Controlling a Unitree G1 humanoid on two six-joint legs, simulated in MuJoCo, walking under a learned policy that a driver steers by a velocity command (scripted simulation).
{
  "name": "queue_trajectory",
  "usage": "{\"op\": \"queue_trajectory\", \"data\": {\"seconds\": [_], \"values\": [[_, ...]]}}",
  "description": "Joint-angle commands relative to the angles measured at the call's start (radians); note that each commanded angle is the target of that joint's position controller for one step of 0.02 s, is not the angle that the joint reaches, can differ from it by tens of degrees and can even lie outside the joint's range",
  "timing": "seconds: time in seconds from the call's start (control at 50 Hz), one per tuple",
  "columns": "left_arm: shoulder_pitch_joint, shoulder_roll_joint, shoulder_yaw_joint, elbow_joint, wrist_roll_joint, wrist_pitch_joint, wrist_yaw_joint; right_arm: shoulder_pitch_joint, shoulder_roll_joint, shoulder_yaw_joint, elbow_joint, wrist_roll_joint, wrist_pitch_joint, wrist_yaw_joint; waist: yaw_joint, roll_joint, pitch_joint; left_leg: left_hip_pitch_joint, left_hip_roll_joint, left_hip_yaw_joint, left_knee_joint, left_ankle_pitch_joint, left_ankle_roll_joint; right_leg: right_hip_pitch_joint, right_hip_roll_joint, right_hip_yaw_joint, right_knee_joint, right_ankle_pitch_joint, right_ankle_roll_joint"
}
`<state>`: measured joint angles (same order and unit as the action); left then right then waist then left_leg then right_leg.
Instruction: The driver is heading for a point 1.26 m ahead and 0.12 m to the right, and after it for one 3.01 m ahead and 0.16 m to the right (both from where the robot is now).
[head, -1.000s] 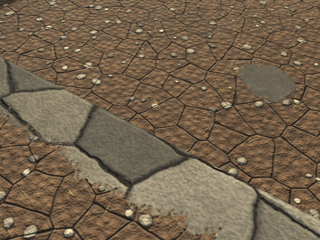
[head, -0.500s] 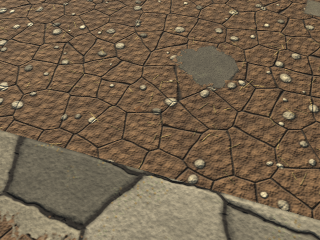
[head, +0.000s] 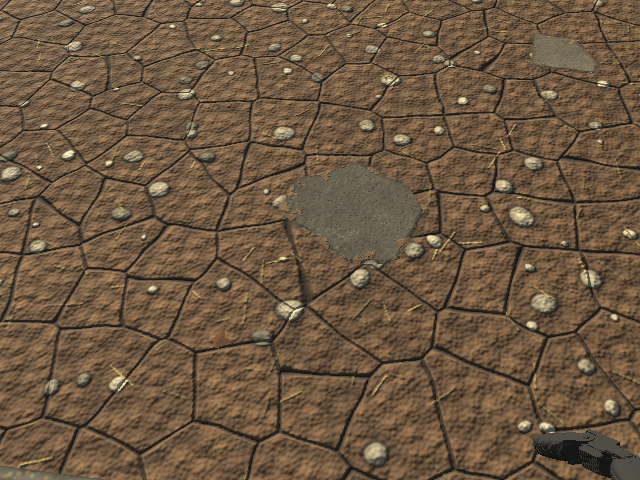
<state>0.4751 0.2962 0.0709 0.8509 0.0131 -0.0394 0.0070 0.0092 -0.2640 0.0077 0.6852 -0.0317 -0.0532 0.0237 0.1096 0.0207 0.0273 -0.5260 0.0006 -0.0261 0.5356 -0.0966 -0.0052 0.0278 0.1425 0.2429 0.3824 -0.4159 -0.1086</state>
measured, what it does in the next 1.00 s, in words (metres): walks ahead, turning right: left foot, then right foot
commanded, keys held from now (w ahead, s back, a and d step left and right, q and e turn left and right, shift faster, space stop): w+e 0.48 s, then w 0.30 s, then w+q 0.22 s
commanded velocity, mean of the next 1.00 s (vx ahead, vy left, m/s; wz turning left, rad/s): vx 0.50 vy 0.00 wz -0.36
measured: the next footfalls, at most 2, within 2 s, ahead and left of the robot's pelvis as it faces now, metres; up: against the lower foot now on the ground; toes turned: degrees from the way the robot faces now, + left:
left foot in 0.02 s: +0.18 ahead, +0.12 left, +0.00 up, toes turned -3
right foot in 0.54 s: +0.38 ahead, -0.15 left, +0.00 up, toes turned -24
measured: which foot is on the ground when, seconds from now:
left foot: up 0.00-0.00, down 0.02-0.56, up 0.58-1.00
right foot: down 0.00-0.02, up 0.04-0.52, down 0.54-1.00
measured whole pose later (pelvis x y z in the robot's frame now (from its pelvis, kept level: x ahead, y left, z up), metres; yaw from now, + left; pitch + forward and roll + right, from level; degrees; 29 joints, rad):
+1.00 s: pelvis +0.52 -0.13 +0.00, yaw -19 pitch +0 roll -3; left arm 0.35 0.27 0.04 0.96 0.03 -0.09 0.02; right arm 0.12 -0.26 -0.03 0.79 -0.03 -0.04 0.05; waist 0.04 0.04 0.05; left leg -0.47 0.04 0.01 0.47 0.13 0.08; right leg 0.16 0.13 -0.12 0.22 -0.36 -0.10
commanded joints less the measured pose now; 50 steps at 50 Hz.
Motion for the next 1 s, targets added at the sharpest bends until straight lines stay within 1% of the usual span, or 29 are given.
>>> {"op": "queue_trajectory", "data": {"seconds": [0.02, 0.04, 0.06, 0.08, 0.1, 0.12, 0.14, 0.16, 0.22, 0.28, 0.34, 0.38, 0.44, 0.48, 0.52, 0.54, 0.56, 0.58, 0.6, 0.62, 0.64, 0.66, 0.68, 0.72, 0.78, 0.82, 0.9, 0.96, 1.0], "values": [[-0.077, 0.137, 0.026, -0.087, -0.014, -0.028, -0.013, 0.325, -0.219, -0.072, 0.002, -0.011, -0.036, -0.037, -0.223, 0.000, -0.221, 0.572, 0.121, -0.135, -0.104, -0.174, 0.084, -0.226, -0.142, 0.063, 0.438, 0.668, -0.007], [-0.015, 0.032, 0.003, -0.119, -0.039, -0.033, -0.013, 0.400, -0.292, -0.091, -0.007, -0.033, -0.031, -0.050, -0.205, 0.180, -0.340, 0.829, 0.395, -0.515, -0.156, -0.326, 0.156, -0.504, -0.011, -0.070, 0.727, 0.056, 0.026], [0.031, 0.094, 0.007, -0.129, -0.014, -0.024, -0.009, 0.353, -0.291, -0.098, -0.004, -0.014, -0.015, -0.045, -0.151, 0.257, -0.358, 0.797, 0.463, -0.806, -0.240, -0.371, 0.226, -0.648, -0.020, -0.115, 0.867, -0.130, 0.023], [-0.020, 0.128, 0.014, -0.102, 0.006, -0.009, -0.006, 0.284, -0.186, -0.079, -0.018, -0.007, -0.008, -0.040, -0.138, 0.084, -0.198, 0.661, 0.418, -0.657, -0.247, -0.403, 0.212, -0.687, -0.092, -0.116, 0.912, -0.033, 0.024], [-0.083, 0.117, 0.011, -0.105, 0.010, -0.004, -0.017, 0.243, -0.120, -0.064, -0.018, -0.003, -0.009, -0.035, -0.138, 0.006, -0.101, 0.540, 0.358, -0.485, -0.263, -0.306, 0.192, -0.667, -0.121, -0.132, 0.874, 0.040, 0.032], [-0.100, 0.098, 0.010, -0.108, 0.010, 0.003, -0.026, 0.225, -0.098, -0.057, -0.011, -0.006, -0.011, -0.034, -0.119, 0.024, -0.057, 0.463, 0.308, -0.360, -0.290, -0.197, 0.162, -0.640, -0.150, -0.141, 0.829, 0.070, 0.040], [-0.109, 0.091, 0.009, -0.114, 0.020, 0.015, -0.036, 0.237, -0.096, -0.055, 0.005, -0.003, -0.018, -0.035, -0.109, 0.071, -0.032, 0.416, 0.276, -0.273, -0.305, -0.095, 0.151, -0.621, -0.170, -0.148, 0.801, 0.078, 0.049], [-0.103, 0.083, 0.007, -0.110, 0.023, 0.028, -0.043, 0.248, -0.100, -0.057, 0.018, 0.003, -0.027, -0.031, -0.100, 0.085, -0.026, 0.392, 0.258, -0.211, -0.316, -0.007, 0.146, -0.604, -0.175, -0.159, 0.795, 0.088, 0.055], [-0.164, 0.067, 0.003, -0.141, 0.021, 0.043, -0.059, 0.276, -0.110, -0.064, 0.043, 0.017, -0.052, -0.019, -0.092, 0.084, -0.016, 0.391, 0.260, -0.097, -0.354, 0.150, 0.161, -0.647, -0.189, -0.165, 0.756, 0.156, 0.064], [-0.271, 0.055, -0.006, -0.184, 0.021, 0.043, -0.070, 0.298, -0.115, -0.070, 0.063, 0.017, -0.051, -0.018, -0.106, 0.069, 0.008, 0.411, 0.245, 0.009, -0.379, 0.204, 0.165, -0.710, -0.201, -0.188, 0.647, 0.263, 0.077], [-0.378, 0.023, -0.024, -0.217, 0.016, 0.035, -0.085, 0.313, -0.126, -0.075, 0.083, 0.017, -0.049, -0.016, -0.130, 0.072, 0.020, 0.412, 0.212, 0.114, -0.377, 0.224, 0.145, -0.657, -0.197, -0.245, 0.451, 0.391, 0.074], [-0.424, 0.025, -0.026, -0.232, 0.022, 0.034, -0.093, 0.347, -0.149, -0.083, 0.097, 0.015, -0.048, -0.022, -0.144, 0.072, 0.018, 0.453, 0.243, 0.133, -0.363, 0.256, 0.145, -0.633, -0.202, -0.271, 0.398, 0.421, 0.055], [-0.469, 0.044, -0.021, -0.250, 0.027, 0.034, -0.094, 0.372, -0.164, -0.089, 0.109, 0.013, -0.037, -0.027, -0.151, 0.060, 0.034, 0.531, 0.266, 0.176, -0.312, 0.313, 0.128, -0.624, -0.192, -0.305, 0.328, 0.347, 0.021], [-0.471, 0.046, -0.018, -0.258, 0.037, 0.038, -0.087, 0.385, -0.175, -0.091, 0.125, 0.012, -0.025, -0.036, -0.139, 0.076, 0.027, 0.598, 0.276, 0.210, -0.223, 0.527, 0.104, -0.571, -0.171, -0.315, 0.265, 0.304, -0.013], [-0.366, 0.067, -0.006, -0.223, 0.051, 0.032, -0.072, 0.391, -0.204, -0.096, 0.136, 0.011, -0.007, -0.040, -0.094, 0.078, -0.037, 0.607, 0.275, 0.233, -0.009, 0.771, 0.096, -0.411, -0.089, -0.346, 0.205, 0.179, -0.052], [-0.218, 0.081, 0.005, -0.169, 0.059, 0.020, -0.060, 0.387, -0.204, -0.094, 0.134, 0.015, 0.000, -0.041, -0.033, 0.045, -0.109, 0.539, 0.259, 0.249, 0.192, 0.729, 0.088, -0.225, -0.056, -0.341, 0.128, 0.206, -0.076], [-0.085, 0.162, 0.032, -0.132, 0.072, 0.011, -0.044, 0.432, -0.148, -0.076, 0.105, 0.030, -0.001, -0.031, 0.007, -0.104, -0.222, 0.229, 0.195, 0.268, 0.513, 0.435, 0.049, 0.126, -0.202, -0.126, 0.091, 0.147, -0.157], [-0.054, 0.222, 0.054, -0.121, 0.019, 0.019, -0.027, 0.411, -0.098, -0.065, 0.056, 0.031, -0.009, -0.010, -0.003, -0.331, -0.337, -0.125, 0.006, 0.219, 0.855, -0.403, 0.000, 0.357, -0.456, 0.334, -0.015, 0.181, -0.272], [-0.048, 0.210, 0.046, -0.129, 0.005, 0.020, -0.017, 0.288, -0.166, -0.078, 0.029, 0.018, -0.018, -0.012, 0.024, -0.159, -0.265, -0.227, 0.042, 0.059, 0.863, -0.372, 0.013, 0.307, -0.455, 0.304, -0.056, 0.362, -0.248], [-0.108, 0.173, 0.035, -0.119, 0.007, 0.014, -0.008, 0.251, -0.144, -0.070, 0.028, 0.032, -0.025, -0.010, -0.009, -0.098, -0.163, -0.227, 0.084, 0.025, 0.781, -0.306, 0.024, 0.207, -0.437, 0.189, -0.054, 0.461, -0.217], [-0.147, 0.123, 0.019, -0.108, 0.011, 0.009, -0.005, 0.259, -0.132, -0.066, 0.045, 0.031, -0.026, -0.006, -0.051, -0.038, -0.088, -0.170, 0.116, 0.017, 0.671, -0.276, 0.029, 0.080, -0.405, 0.117, -0.077, 0.530, -0.178], [-0.177, 0.093, 0.008, -0.098, 0.006, 0.001, -0.001, 0.256, -0.123, -0.066, 0.048, 0.015, -0.012, -0.002, -0.085, -0.029, -0.047, -0.117, 0.132, 0.013, 0.592, -0.270, 0.025, -0.002, -0.373, 0.060, -0.107, 0.543, -0.151], [-0.206, 0.080, 0.000, -0.097, 0.009, -0.006, -0.001, 0.290, -0.107, -0.060, 0.069, 0.002, 0.005, 0.002, -0.110, -0.036, -0.041, -0.042, 0.128, 0.023, 0.547, -0.261, 0.018, -0.071, -0.346, 0.011, -0.143, 0.540, -0.141], [-0.205, 0.093, 0.002, -0.080, 0.007, -0.029, -0.006, 0.314, -0.094, -0.063, 0.086, -0.009, 0.026, 0.014, -0.130, -0.058, -0.039, 0.001, 0.107, 0.049, 0.504, -0.197, 0.014, -0.113, -0.321, -0.043, -0.196, 0.551, -0.154], [-0.187, 0.108, 0.007, -0.028, -0.009, -0.051, -0.011, 0.170, -0.081, -0.063, 0.042, -0.003, 0.023, 0.021, -0.123, -0.061, 0.036, -0.048, 0.109, 0.052, 0.293, 0.014, -0.002, -0.148, -0.265, -0.115, -0.264, 0.464, -0.129], [-0.200, 0.092, 0.003, -0.012, -0.009, -0.056, -0.013, 0.142, -0.060, -0.055, 0.049, 0.007, 0.015, 0.026, -0.115, -0.079, 0.035, 0.012, 0.090, 0.065, 0.144, 0.171, 0.008, -0.164, -0.240, -0.187, -0.261, 0.431, -0.105], [-0.152, 0.099, 0.001, 0.038, 0.006, -0.073, -0.003, 0.070, -0.076, -0.058, 0.044, 0.022, 0.009, 0.027, -0.083, -0.056, 0.075, 0.066, 0.069, 0.023, 0.010, 0.325, 0.062, -0.123, -0.313, -0.215, -0.290, 0.368, -0.073], [-0.112, 0.112, 0.000, 0.075, 0.019, -0.066, 0.013, 0.020, -0.086, -0.062, 0.032, 0.009, 0.002, 0.025, -0.063, -0.021, 0.119, -0.004, 0.050, 0.028, -0.070, 0.257, 0.092, 0.034, -0.336, -0.248, -0.233, 0.468, -0.058], [-0.112, 0.134, 0.002, 0.091, 0.025, -0.058, 0.023, 0.060, -0.092, -0.067, 0.046, -0.004, -0.004, 0.022, -0.081, -0.024, 0.092, 0.034, 0.013, 0.061, -0.106, 0.168, 0.111, 0.115, -0.333, -0.286, -0.106, 0.706, -0.041]]}}
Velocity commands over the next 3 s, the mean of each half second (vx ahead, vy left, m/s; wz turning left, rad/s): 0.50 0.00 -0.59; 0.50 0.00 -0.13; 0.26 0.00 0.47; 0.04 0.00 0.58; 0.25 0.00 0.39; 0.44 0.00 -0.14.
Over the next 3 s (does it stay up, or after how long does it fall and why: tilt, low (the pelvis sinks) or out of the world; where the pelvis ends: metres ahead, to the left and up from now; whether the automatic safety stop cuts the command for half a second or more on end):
stays up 1.06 -0.03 -0.03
